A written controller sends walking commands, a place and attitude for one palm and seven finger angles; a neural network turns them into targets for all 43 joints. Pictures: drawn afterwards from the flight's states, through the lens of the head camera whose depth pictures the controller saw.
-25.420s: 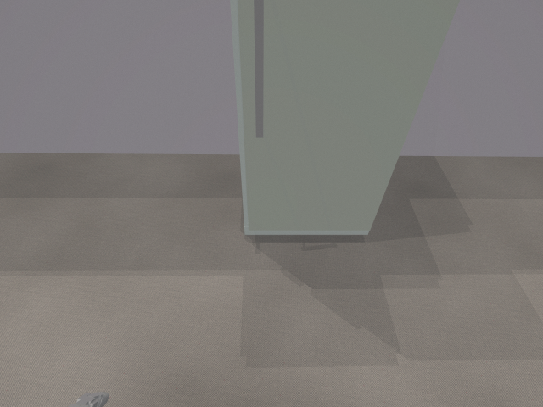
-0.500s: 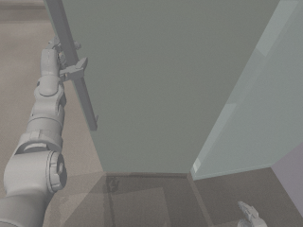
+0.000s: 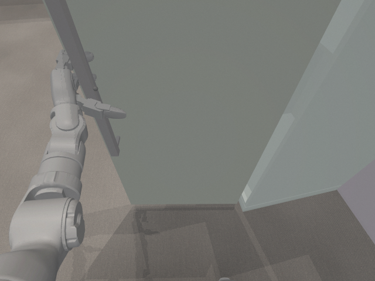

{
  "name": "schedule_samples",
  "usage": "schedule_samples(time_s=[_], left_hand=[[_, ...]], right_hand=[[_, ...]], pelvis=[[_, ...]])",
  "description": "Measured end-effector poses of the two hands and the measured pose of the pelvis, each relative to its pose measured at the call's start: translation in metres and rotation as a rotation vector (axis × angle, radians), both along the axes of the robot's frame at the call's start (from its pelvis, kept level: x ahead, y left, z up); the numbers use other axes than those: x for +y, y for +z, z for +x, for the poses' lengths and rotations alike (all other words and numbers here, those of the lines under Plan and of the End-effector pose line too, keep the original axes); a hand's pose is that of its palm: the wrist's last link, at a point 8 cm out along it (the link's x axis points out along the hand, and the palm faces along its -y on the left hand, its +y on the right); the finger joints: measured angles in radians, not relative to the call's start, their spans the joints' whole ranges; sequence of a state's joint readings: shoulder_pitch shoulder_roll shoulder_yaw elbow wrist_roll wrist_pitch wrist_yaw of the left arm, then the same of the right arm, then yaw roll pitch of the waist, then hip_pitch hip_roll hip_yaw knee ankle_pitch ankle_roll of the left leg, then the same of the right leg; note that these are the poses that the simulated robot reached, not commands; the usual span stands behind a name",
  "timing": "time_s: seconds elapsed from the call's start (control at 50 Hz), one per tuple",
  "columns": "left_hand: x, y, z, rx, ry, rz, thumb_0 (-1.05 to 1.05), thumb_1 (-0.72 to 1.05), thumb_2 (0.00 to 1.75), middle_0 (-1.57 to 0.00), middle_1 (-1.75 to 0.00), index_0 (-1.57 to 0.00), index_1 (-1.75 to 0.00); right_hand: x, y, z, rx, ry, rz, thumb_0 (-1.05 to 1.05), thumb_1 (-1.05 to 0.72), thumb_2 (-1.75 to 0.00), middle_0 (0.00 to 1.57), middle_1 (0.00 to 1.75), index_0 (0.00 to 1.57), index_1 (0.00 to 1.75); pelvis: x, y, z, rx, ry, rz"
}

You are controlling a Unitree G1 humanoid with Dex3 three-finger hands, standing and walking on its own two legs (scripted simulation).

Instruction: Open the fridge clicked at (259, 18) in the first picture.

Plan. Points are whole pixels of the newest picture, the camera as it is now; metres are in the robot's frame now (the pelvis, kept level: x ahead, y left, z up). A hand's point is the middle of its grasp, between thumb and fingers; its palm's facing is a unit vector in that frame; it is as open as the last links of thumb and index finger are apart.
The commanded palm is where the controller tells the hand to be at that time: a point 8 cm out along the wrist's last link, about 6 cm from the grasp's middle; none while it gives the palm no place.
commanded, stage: slip the hand off the handle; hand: left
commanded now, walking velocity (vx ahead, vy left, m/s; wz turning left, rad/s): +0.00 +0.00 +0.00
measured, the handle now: (94, 87) +0.51 +0.21 +0.13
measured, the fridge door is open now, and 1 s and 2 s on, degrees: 78 76 76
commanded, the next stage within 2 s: draw the hand back to the body in 1.76 s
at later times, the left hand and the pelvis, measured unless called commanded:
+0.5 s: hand (61, 89) +0.47 +0.26 +0.15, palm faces +0.35 -0.92 -0.20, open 14.7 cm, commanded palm +0.44 +0.30 +0.16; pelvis +0.04 -0.02 +0.00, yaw +1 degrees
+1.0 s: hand (39, 114) +0.41 +0.29 +0.14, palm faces +0.34 -0.93 -0.17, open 14.7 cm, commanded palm +0.36 +0.32 +0.16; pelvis +0.05 +0.00 +0.01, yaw +0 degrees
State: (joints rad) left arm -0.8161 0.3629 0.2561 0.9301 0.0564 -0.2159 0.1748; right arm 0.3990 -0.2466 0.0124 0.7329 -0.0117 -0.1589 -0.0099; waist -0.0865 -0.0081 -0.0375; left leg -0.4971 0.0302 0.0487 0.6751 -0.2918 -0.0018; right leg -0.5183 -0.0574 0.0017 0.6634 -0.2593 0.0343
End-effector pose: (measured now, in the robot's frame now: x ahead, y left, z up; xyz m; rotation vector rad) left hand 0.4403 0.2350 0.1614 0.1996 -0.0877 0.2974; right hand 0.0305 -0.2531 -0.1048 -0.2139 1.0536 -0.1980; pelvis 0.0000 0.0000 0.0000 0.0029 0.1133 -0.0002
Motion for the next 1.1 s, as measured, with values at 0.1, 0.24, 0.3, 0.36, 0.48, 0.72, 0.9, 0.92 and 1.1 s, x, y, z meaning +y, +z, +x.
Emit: schedule_samples(time_s=[0.1,0.24,0.3,0.36,0.48,0.72,0.9,0.92,1.1], left_hand=[[0.000,-0.002,0.006,-0.008,0.010,-0.003,-0.02,-0.55,0.20,-0.32,-1.22,-0.27,-1.17],[0.020,-0.002,0.011,0.033,0.055,0.013,-0.02,-0.55,0.20,-0.31,-1.20,-0.28,-1.18],[0.033,-0.003,0.007,0.044,0.070,0.006,-0.02,-0.55,0.20,-0.29,-1.18,-0.27,-1.17],[0.045,0.000,0.001,0.026,0.073,0.019,-0.02,-0.55,0.20,-0.28,-1.17,-0.26,-1.16],[0.065,0.002,-0.005,0.023,0.063,0.011,-0.02,-0.55,0.20,-0.26,-1.16,-0.25,-1.16],[0.090,-0.004,-0.001,0.010,0.023,-0.009,-0.02,-0.55,0.20,-0.26,-1.15,-0.25,-1.15],[0.094,-0.020,-0.035,0.030,0.015,-0.047,-0.02,-0.55,0.20,-0.26,-1.15,-0.25,-1.15],[0.095,-0.020,-0.041,0.024,0.023,-0.042,-0.02,-0.55,0.20,-0.26,-1.15,-0.25,-1.15],[0.097,-0.005,-0.094,-0.024,0.037,-0.021,-0.02,-0.55,0.20,-0.26,-1.15,-0.25,-1.15]], right_hand=[[-0.018,0.006,0.017,-0.002,0.001,-0.039,0.01,-0.90,-0.90,0.20,0.30,0.20,0.30],[-0.035,0.011,0.046,-0.043,-0.017,-0.054,0.01,-0.90,-0.90,0.20,0.30,0.20,0.30],[-0.037,0.011,0.056,-0.043,-0.016,-0.050,0.01,-0.90,-0.90,0.20,0.30,0.20,0.30],[-0.038,0.010,0.065,-0.037,-0.006,-0.046,0.01,-0.90,-0.90,0.20,0.30,0.20,0.30],[-0.036,0.008,0.079,-0.016,0.009,-0.042,0.01,-0.90,-0.90,0.20,0.30,0.20,0.30],[-0.025,0.008,0.087,0.004,-0.003,-0.053,0.01,-0.90,-0.90,0.20,0.30,0.20,0.30],[-0.005,0.012,0.100,-0.050,-0.012,-0.023,0.01,-0.90,-0.90,0.20,0.30,0.20,0.30],[-0.003,0.013,0.104,-0.064,-0.005,-0.021,0.01,-0.90,-0.90,0.20,0.30,0.20,0.30],[0.020,0.025,0.146,-0.216,0.090,0.003,0.01,-0.90,-0.90,0.20,0.30,0.20,0.30]], pelvis=[[-0.008,0.000,0.007,0.006,0.010,-0.003],[-0.018,0.003,0.017,0.022,0.003,-0.001],[-0.021,0.004,0.023,0.024,0.004,-0.002],[-0.024,0.004,0.028,0.025,0.008,-0.004],[-0.025,0.004,0.036,0.027,0.022,-0.009],[-0.014,0.003,0.047,0.054,0.015,-0.018],[-0.001,0.005,0.054,0.026,0.000,-0.021],[0.000,0.005,0.054,0.021,0.000,-0.021],[0.003,0.006,0.043,-0.033,0.025,-0.023]])
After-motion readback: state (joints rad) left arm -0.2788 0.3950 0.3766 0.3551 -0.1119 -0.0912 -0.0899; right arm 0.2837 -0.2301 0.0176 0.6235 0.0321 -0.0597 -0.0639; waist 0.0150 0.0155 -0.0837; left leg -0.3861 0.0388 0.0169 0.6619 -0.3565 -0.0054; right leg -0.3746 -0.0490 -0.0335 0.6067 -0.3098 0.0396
